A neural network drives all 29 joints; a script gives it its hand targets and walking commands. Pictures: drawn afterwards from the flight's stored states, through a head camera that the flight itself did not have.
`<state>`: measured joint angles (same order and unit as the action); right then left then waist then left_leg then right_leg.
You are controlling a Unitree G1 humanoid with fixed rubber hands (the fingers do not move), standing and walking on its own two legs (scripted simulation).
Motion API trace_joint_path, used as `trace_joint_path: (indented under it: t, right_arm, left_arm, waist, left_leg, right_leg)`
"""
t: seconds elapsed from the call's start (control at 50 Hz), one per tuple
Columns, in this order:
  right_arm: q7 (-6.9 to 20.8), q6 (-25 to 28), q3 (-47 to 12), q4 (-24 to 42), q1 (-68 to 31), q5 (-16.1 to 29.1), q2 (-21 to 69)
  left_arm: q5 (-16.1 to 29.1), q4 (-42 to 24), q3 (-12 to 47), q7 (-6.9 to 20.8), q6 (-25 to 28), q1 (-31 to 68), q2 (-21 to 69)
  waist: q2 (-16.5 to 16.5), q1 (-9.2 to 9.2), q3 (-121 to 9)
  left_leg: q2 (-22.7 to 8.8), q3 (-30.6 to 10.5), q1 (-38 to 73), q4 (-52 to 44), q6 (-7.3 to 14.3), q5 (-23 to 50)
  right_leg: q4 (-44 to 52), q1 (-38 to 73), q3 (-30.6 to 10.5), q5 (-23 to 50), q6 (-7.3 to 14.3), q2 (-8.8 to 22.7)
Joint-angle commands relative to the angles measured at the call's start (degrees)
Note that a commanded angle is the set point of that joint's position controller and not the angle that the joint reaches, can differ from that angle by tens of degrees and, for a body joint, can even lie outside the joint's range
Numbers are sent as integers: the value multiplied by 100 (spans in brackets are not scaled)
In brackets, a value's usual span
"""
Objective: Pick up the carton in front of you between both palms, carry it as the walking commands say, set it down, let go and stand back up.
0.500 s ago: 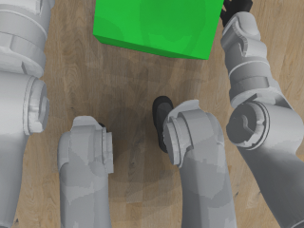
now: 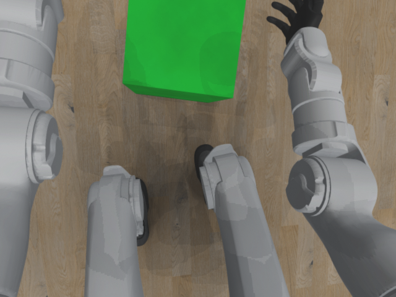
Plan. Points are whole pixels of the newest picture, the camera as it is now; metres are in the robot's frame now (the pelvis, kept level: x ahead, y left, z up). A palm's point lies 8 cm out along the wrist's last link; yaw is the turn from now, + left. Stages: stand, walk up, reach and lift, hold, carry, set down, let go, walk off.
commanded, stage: set down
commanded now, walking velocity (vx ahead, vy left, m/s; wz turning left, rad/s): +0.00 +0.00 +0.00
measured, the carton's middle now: (180, 52) +0.53 -0.07 -0.33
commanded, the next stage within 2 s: let go in 0.60 s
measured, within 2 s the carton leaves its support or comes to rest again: neither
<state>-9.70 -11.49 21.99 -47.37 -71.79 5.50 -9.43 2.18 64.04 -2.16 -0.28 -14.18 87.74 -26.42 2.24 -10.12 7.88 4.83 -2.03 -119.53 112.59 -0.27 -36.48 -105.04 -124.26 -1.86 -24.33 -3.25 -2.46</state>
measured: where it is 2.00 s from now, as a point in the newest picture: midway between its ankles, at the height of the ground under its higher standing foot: (175, 205)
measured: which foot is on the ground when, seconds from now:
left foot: down 0.00-1.00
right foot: down 0.00-1.00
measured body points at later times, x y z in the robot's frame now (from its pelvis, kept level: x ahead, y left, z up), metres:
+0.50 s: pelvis +0.03 +0.00 +0.13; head +0.35 -0.01 +0.44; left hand +0.62 +0.12 +0.03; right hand +0.50 -0.27 +0.03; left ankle +0.08 +0.11 -0.42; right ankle +0.14 -0.13 -0.42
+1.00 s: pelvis +0.07 -0.02 +0.25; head +0.31 -0.02 +0.63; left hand +0.50 +0.16 +0.13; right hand +0.42 -0.26 +0.14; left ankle +0.07 +0.11 -0.42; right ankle +0.14 -0.13 -0.42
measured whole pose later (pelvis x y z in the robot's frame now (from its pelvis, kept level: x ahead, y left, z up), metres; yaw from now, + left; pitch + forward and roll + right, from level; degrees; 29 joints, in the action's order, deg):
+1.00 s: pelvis +0.07 -0.02 +0.25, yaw +3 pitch +36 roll +2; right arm 5.1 -7.5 14.2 -30.8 -27.1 -4.7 -8.2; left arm -7.5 38.8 -13.6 -4.8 -8.7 37.8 -8.8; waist 0.3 -7.1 -3.7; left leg 3.8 -4.4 -66.7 51.3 -1.5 -20.2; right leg -49.3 -71.5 -1.9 -13.3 0.0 -0.3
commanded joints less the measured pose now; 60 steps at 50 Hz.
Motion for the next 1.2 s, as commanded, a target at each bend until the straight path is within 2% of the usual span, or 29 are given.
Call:
trace_joint_path:
  t: [0.0,0.08,0.16,0.26,0.42,0.6,0.68,0.72,0.78,0.82,0.9,0.98,1.08,1.18]
  right_arm:
    - [86,201,459,978,-788,-416,-717]
    - [219,116,406,1390,-492,-280,-826]
    - [345,-52,230,1626,-148,-32,-753]
    - [404,-170,148,1638,121,43,-631]
    - [336,-49,242,1502,292,-273,-355]
    - [447,1,201,1707,793,-604,-119]
    - [684,131,103,1881,1535,-827,-105]
    - [855,225,-26,2011,2043,-918,-148]
    - [1163,345,-253,2185,2908,-1037,-256]
    - [1355,419,-413,2301,3377,-1091,-433]
    - [1553,572,-752,2348,4200,-1016,-727]
    - [1610,741,-1200,2239,5162,-744,-655]
    - [1600,913,-1622,2257,6149,-461,-513]
    - [1442,1046,-1815,2741,7157,-353,-625]
  left_arm:
    - [-113,-716,-162,103,187,1408,-275]
    - [-180,-1262,-132,-12,52,1333,-232]
    - [-204,-1703,-116,-63,-105,1169,-202]
    - [-316,-1748,-271,17,-158,884,-223]
    - [-545,-1147,-596,273,33,510,-239]
    - [-695,-1024,-841,413,196,-69,-163]
    - [-936,-1399,-1154,290,317,-929,172]
    - [-1048,-1759,-1263,140,398,-1537,434]
    - [-1126,-2359,-1298,-152,500,-2605,927]
    - [-1102,-2792,-1248,-348,558,-3208,1212]
    - [-929,-3481,-1127,-567,721,-4147,1379]
    - [-768,-3688,-940,-543,920,-5164,1394]
    - [-695,-3529,-779,-320,1135,-6309,1312]
    - [-691,-3465,-743,-182,1334,-7411,1205]
  waist:
    - [823,-531,-6636]
    - [1205,-510,-7450]
    - [1258,-474,-7928]
    - [1160,-367,-7608]
    - [769,-304,-6762]
    - [592,-272,-6559]
    - [571,-103,-6887]
    - [517,-3,-7061]
    - [374,38,-7046]
    - [287,37,-6755]
    - [68,117,-5638]
    - [-53,224,-4712]
    - [-262,359,-3811]
    - [-534,424,-3436]
  left_leg:
    - [84,315,2718,-1777,-56,1422]
    - [121,293,3864,-2086,-168,2312]
    - [127,309,4570,-2471,-213,2789]
    - [125,347,4525,-3058,-180,2659]
    - [111,339,4167,-4057,-94,2234]
    - [104,269,5009,-5084,-95,2347]
    - [93,228,5811,-5431,-166,3054]
    - [88,209,6231,-5616,-216,3472]
    - [99,160,6727,-5969,-265,3834]
    - [94,133,6941,-6257,-281,3769]
    - [70,218,6968,-6854,-274,3022]
    - [2,274,7104,-7269,-185,2431]
    - [-42,267,7222,-7627,-74,1934]
    - [-38,212,7756,-7941,-29,2216]
  right_leg:
    - [947,4245,920,2042,-101,-55]
    - [1254,4180,1073,2466,-79,-85]
    - [1690,4504,1103,2752,-71,-124]
    - [2308,5052,953,2908,-68,-121]
    - [3292,6177,696,2901,-123,-86]
    - [4270,7282,669,2883,-131,-50]
    - [4571,7716,649,3262,-83,-83]
    - [4716,7982,617,3495,-37,-92]
    - [4967,8396,577,3698,69,-97]
    - [5179,8657,545,3625,143,-89]
    - [5718,9364,367,3199,236,-6]
    - [6143,10085,152,2916,231,104]
    - [6519,10824,-96,2728,162,205]
    - [6839,11849,-245,3472,113,224]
